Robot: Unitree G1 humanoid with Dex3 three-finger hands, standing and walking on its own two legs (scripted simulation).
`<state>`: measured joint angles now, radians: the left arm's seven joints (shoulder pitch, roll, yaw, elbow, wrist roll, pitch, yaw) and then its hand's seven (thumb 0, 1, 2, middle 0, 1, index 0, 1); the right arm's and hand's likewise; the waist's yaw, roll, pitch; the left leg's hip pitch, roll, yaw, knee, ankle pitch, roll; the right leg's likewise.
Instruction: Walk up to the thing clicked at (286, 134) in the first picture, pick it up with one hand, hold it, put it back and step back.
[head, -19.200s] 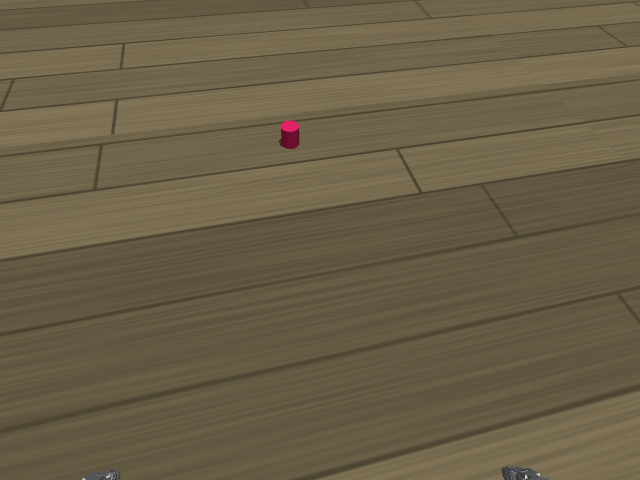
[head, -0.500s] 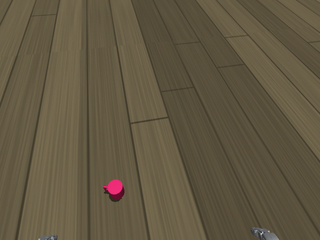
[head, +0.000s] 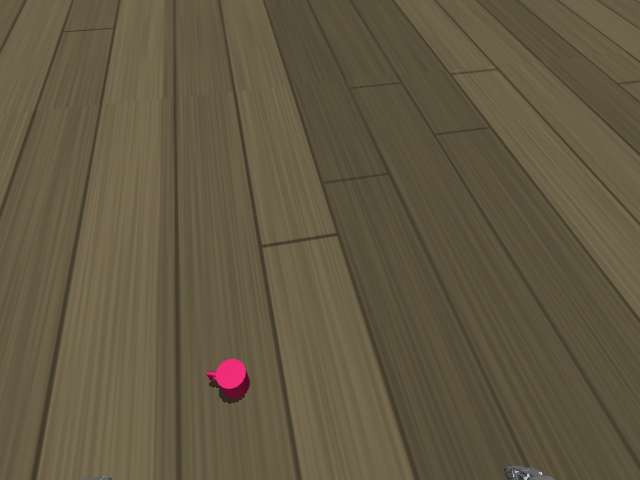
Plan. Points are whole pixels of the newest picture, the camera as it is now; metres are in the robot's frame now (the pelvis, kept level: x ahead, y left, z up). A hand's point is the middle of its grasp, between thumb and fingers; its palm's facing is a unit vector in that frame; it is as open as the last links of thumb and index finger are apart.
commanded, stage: stand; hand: left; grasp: from above
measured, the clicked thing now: (227, 378) +0.45 +0.24 -0.73
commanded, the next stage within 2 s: rise first in 0.46 s
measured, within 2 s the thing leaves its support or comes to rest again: neither
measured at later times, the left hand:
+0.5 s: hand out of the picture +0.07 +0.25 -0.16, palm faces -0.04 -0.94 -0.35, open 7.4 cm
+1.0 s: hand (137, 464) +0.15 +0.26 -0.19, palm faces -0.08 -0.91 -0.40, open 12.5 cm
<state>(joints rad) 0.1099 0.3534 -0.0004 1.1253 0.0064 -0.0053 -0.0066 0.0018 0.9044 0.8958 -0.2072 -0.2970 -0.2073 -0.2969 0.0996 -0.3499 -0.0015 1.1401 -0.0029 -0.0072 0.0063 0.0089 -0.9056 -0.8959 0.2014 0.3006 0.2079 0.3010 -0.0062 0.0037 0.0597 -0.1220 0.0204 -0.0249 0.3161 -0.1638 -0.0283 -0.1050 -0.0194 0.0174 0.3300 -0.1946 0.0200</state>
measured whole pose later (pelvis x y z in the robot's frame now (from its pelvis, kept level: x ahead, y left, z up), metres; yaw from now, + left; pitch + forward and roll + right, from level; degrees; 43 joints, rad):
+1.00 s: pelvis +0.00 +0.01 -0.04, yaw +0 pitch +10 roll +0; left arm 0.05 0.30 0.14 0.83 0.17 0.17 -0.01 0.00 -0.19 0.94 -0.08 -1.03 -0.10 -1.01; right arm 0.25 -0.24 -0.03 0.67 0.03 -0.06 -0.01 0.01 -0.93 -0.90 0.20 0.30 0.21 0.30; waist -0.03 0.01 -0.06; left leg -0.58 0.02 -0.03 0.78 -0.37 -0.02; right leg -0.55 -0.01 0.03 0.76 -0.39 0.03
